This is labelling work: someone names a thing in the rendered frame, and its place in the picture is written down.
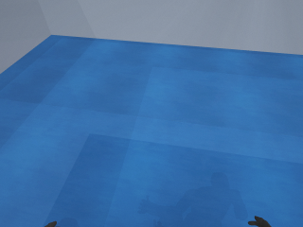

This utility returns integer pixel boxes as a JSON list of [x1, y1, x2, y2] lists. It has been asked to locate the right robot hand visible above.
[[248, 216, 272, 227]]

